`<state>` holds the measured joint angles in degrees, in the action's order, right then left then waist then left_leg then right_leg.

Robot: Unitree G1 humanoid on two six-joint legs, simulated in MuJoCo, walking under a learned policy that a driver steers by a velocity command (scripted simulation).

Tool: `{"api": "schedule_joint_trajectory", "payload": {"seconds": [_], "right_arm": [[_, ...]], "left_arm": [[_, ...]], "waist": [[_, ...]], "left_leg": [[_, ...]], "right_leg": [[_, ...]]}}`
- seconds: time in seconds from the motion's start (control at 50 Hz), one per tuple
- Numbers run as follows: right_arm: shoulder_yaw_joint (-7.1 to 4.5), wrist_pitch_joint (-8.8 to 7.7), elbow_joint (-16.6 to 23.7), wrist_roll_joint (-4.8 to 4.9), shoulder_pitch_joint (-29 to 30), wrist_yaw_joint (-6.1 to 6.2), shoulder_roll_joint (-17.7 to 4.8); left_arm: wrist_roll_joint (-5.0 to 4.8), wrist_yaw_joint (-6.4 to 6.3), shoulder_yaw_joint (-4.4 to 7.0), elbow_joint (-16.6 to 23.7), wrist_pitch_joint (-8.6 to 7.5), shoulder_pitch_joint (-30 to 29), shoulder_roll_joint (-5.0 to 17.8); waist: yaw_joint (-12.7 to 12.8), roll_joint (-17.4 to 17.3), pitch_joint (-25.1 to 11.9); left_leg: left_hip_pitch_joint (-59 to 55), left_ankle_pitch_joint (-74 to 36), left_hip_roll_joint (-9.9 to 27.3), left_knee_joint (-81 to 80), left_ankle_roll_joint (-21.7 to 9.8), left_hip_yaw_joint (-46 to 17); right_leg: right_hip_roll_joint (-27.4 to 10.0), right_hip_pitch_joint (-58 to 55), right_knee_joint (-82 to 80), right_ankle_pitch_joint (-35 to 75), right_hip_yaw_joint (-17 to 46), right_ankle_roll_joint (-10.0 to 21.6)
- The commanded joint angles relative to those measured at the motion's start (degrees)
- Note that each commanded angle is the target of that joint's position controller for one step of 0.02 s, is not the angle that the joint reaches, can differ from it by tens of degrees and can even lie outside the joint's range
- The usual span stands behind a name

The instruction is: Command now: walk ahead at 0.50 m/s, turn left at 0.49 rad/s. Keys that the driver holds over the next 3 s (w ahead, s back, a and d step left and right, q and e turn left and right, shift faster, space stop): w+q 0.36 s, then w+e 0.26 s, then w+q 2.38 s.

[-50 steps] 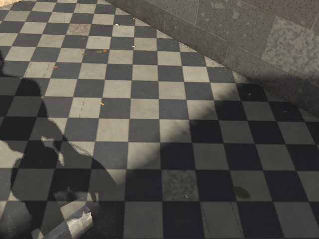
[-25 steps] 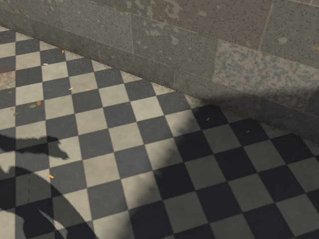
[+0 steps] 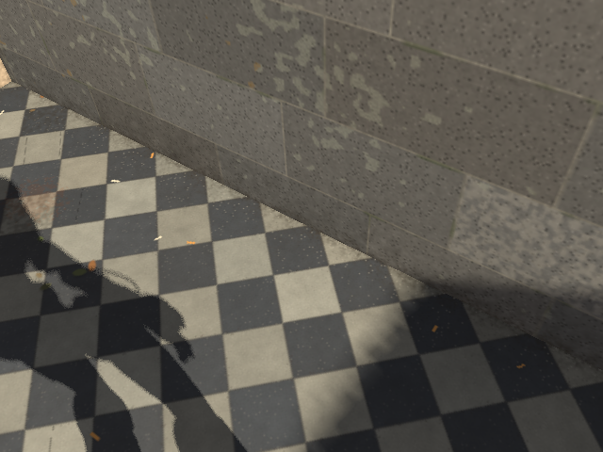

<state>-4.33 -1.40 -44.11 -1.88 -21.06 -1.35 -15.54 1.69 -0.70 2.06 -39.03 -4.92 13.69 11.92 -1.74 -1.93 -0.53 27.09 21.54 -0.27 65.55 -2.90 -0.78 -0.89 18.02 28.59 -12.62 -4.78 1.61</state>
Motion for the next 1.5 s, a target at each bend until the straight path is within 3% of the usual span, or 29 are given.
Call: {"api": "schedule_joint_trajectory", "payload": {"seconds": [0.02,0.16,0.26,0.3,0.34,0.36,0.38,0.4,0.44,0.48,0.6,0.68,0.76,0.82,0.86,0.88,0.9,0.92,0.96,1.02,1.22,1.32,1.36,1.38,1.4,1.42,1.44,1.48,1.5], "right_arm": [[-0.26,1.05,4.6,-1.18,0.3,-1.17,-1.4],[1.01,1.56,8.4,-0.56,12.9,-2.91,-0.3],[1.01,1.07,11.5,-1.11,21.2,-3.73,-1.9],[0.41,0.83,11.6,-1.43,19.5,-3.20,-3.0],[-1.17,-0.19,6.9,-2.01,3.8,-1.93,-5.4],[-2.80,-0.38,6.1,-2.41,-3.0,-0.91,-11.2],[-3.62,-0.10,7.8,0.08,-1.1,-0.02,-15.7],[-3.40,0.37,7.7,0.42,-2.3,0.68,-14.2],[-1.33,-0.48,6.1,0.16,2.2,1.43,-7.5],[0.15,-1.92,5.5,0.47,5.4,1.09,-4.2],[0.45,-3.86,1.9,0.27,1.5,0.69,-4.9],[1.07,-4.44,-0.4,1.20,-0.5,1.01,-4.3],[0.70,-3.98,-3.4,1.56,-3.5,1.31,-6.7],[0.80,-3.73,-4.7,1.06,-2.2,1.58,-7.7],[0.59,-3.64,-5.1,0.69,-0.1,1.40,-9.0],[1.27,-4.12,-4.4,1.28,-0.3,1.31,-7.5],[3.08,-4.07,-3.0,4.11,-7.5,1.04,0.1],[1.88,-3.57,-3.6,2.35,-4.0,1.50,-5.8],[1.84,-2.69,-2.8,1.97,1.3,1.13,-5.3],[1.89,0.03,-4.2,0.30,-0.2,0.20,-2.8],[2.43,0.82,3.3,0.28,19.5,-3.16,-0.5],[2.00,0.77,3.8,-0.87,20.4,-3.18,-1.9],[1.00,0.38,1.8,-0.63,12.7,-2.30,-2.9],[0.02,-0.17,-0.9,-0.78,4.3,-1.68,-4.2],[-1.97,-0.34,-2.7,-1.60,-3.8,-0.82,-9.9],[-3.55,0.42,-1.0,0.04,-2.3,0.25,-15.7],[-3.25,0.69,0.0,0.52,-2.5,0.78,-15.6],[-2.42,-0.53,-0.2,0.42,1.2,1.34,-10.7],[-1.81,-1.11,0.2,0.65,2.4,1.49,-9.0]], "left_arm": [[-0.85,-0.24,1.91,0.7,-1.93,4.5,6.1],[-0.56,-0.09,2.81,-3.2,-1.99,6.6,8.6],[-0.11,-0.11,3.79,-5.5,-0.90,9.9,12.1],[-0.12,-0.23,3.97,-6.5,0.17,11.6,13.8],[-0.18,-0.38,3.69,-6.2,1.34,11.8,14.4],[-0.66,0.03,2.48,-3.3,1.37,13.4,10.4],[-0.34,0.97,1.97,0.9,0.85,10.3,7.8],[-0.24,1.21,2.40,1.4,0.70,4.4,10.4],[-1.61,1.24,1.33,-0.3,0.23,4.9,8.0],[-0.10,1.59,1.35,-2.9,2.20,9.3,8.0],[-1.00,2.93,1.95,-3.0,4.23,2.7,6.6],[0.22,3.37,1.44,-0.7,3.49,-6.4,5.6],[0.89,3.82,0.61,0.9,2.66,-12.0,4.8],[0.37,3.01,1.10,0.2,1.87,-9.1,6.5],[0.73,1.36,1.91,-3.5,1.03,3.1,8.3],[1.79,0.00,2.93,-5.4,0.43,12.6,11.9],[2.78,-0.64,4.79,-5.3,0.27,17.6,19.1],[1.35,-0.38,3.81,-4.9,0.54,12.7,14.6],[0.12,0.15,2.29,-4.8,0.31,4.7,8.9],[-0.59,-0.42,1.14,-6.3,-0.58,3.9,5.3],[-0.99,-1.34,2.07,-10.6,-1.58,9.1,8.9],[-0.39,-2.01,2.26,-13.2,-0.44,10.2,10.5],[-0.18,-1.93,2.51,-13.6,1.18,10.1,12.0],[-0.24,-1.73,2.50,-13.1,1.88,9.7,12.5],[-0.54,-1.07,1.70,-11.2,1.82,10.7,10.3],[-0.41,0.00,1.09,-6.3,0.97,8.0,6.6],[0.29,-0.06,1.40,-4.7,0.39,1.8,9.9],[-1.07,0.40,0.82,-5.7,-0.62,1.6,8.2],[-0.69,0.34,1.09,-6.0,0.07,1.2,8.7]], "waist": [[0.5,8.1,0.5],[1.7,7.1,3.1],[4.7,6.7,5.0],[3.6,7.8,2.5],[-3.5,4.5,-7.2],[-5.4,-3.9,-14.6],[-3.2,-13.2,-18.4],[-6.1,-5.0,-14.9],[-1.1,0.2,-5.0],[3.2,-0.9,-3.1],[1.9,-1.3,2.9],[0.5,-2.2,4.5],[-1.0,-2.1,6.3],[1.7,-1.4,5.2],[7.5,-0.2,-1.9],[11.0,3.4,-8.4],[9.1,17.1,-17.6],[8.1,10.6,-15.0],[4.8,3.2,-2.6],[1.6,7.4,1.8],[3.0,6.6,7.9],[2.0,7.4,7.0],[-1.1,7.8,1.2],[-4.5,5.9,-3.8],[-6.9,-2.0,-10.5],[-4.1,-16.8,-15.3],[-5.4,-5.9,-14.3],[-1.2,1.9,-5.0],[0.3,2.2,-3.1]], "left_leg": [[12.0,-3.5,3.9,1.2,1.1,-2.2],[12.4,-18.4,5.4,-15.8,1.2,0.1],[6.5,-13.5,3.3,-27.4,-2.5,6.8],[1.3,-6.6,-0.7,-29.5,-4.6,9.0],[-18.6,-5.7,-5.8,-34.3,-7.4,8.5],[-36.1,8.0,7.6,-36.9,-11.6,-11.0],[-44.3,6.1,21.2,-47.9,-17.9,-42.8],[-42.4,-4.9,21.1,-50.1,-16.8,-38.4],[-27.3,-25.8,17.0,-47.9,-12.6,-20.3],[-18.6,-30.8,13.1,-50.2,-9.3,-11.6],[-20.2,-30.2,11.0,-56.6,-5.9,-2.5],[-23.7,-32.9,9.5,-57.7,-6.0,-0.5],[-28.2,-36.0,11.4,-56.2,-9.0,-3.6],[-30.4,-48.7,12.5,-51.1,-8.9,-5.9],[-28.0,-58.2,9.1,-35.8,-7.2,-3.8],[-18.3,-45.5,6.1,-21.4,-6.0,-2.6],[1.2,-10.7,-3.6,1.7,-2.9,1.4],[7.8,6.8,-4.3,7.6,-4.1,-4.1],[8.7,-1.1,2.2,3.0,-4.3,-4.2],[3.7,-4.9,4.2,0.8,-2.7,-2.6],[6.5,-22.4,5.0,-25.5,-1.2,3.1],[4.1,-14.4,1.6,-31.6,-6.0,6.1],[-5.3,-7.6,-3.4,-32.7,-8.4,8.7],[-16.0,-7.9,-5.6,-36.4,-10.1,8.3],[-33.3,1.3,2.4,-38.0,-14.1,-5.0],[-46.0,3.3,17.1,-46.3,-21.1,-36.7],[-45.2,-6.7,18.3,-49.7,-20.0,-39.5],[-32.0,-24.9,15.0,-48.4,-16.0,-24.2],[-27.3,-29.2,12.7,-49.2,-14.5,-21.4]], "right_leg": [[-16.0,-8.6,-17.3,9.9,14.4,8.1],[-14.1,-9.6,-19.8,12.0,0.1,6.2],[-15.5,-15.2,-17.1,17.3,-5.4,4.1],[-15.7,-19.0,-7.5,36.0,-7.9,3.4],[-13.5,-13.9,16.7,40.5,-11.0,1.9],[-11.0,3.6,35.8,19.1,-11.0,-0.4],[0.2,22.5,52.0,-18.1,-3.8,-3.1],[-1.8,27.6,54.4,-12.7,4.1,-2.2],[-6.3,22.0,46.3,-5.5,4.8,-0.9],[-6.9,13.7,40.8,-4.7,5.6,-0.8],[-2.9,19.9,31.0,5.2,8.5,-0.4],[-2.3,19.2,15.7,12.5,3.9,-0.5],[-2.2,17.3,5.9,12.3,1.7,0.8],[0.1,10.8,2.6,7.0,1.4,2.5],[2.9,-5.4,-1.9,4.2,0.2,4.2],[-5.0,-20.5,-2.7,0.5,7.9,6.2],[-23.5,-37.8,-6.1,-7.8,35.6,14.6],[-25.0,-32.3,-14.0,-8.2,44.1,14.6],[-20.2,-20.5,-16.1,-4.6,25.7,10.8],[-15.5,-10.9,-19.7,7.7,12.3,7.6],[-14.4,-13.3,-25.8,11.0,-5.3,6.0],[-16.6,-24.2,-16.8,31.1,-9.8,4.5],[-16.3,-24.9,-0.5,48.8,-11.5,4.2],[-14.9,-20.4,12.6,44.9,-12.5,3.0],[-12.6,-4.4,31.5,27.7,-12.8,0.4],[0.1,18.8,51.8,-17.6,-8.0,-3.0],[-1.1,24.5,54.8,-16.6,3.5,-2.0],[-5.8,20.6,46.1,-5.9,6.0,-0.7],[-6.5,17.5,42.6,-6.5,6.5,-0.9]]}}
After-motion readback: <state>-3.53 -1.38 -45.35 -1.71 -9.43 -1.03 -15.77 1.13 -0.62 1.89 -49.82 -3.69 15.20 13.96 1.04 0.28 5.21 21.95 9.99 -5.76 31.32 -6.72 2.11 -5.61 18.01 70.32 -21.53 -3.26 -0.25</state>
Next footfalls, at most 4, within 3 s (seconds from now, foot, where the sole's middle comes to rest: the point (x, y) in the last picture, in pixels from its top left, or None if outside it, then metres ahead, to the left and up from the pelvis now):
0.34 left None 0.31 0.17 -0.77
0.88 right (289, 393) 0.64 0.07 -0.77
1.38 left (150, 336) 0.81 0.41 -0.77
1.94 right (124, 231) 1.16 0.54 -0.77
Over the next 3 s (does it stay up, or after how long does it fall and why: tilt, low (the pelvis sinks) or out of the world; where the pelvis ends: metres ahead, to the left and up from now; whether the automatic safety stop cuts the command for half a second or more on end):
stays up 1.12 1.01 -0.01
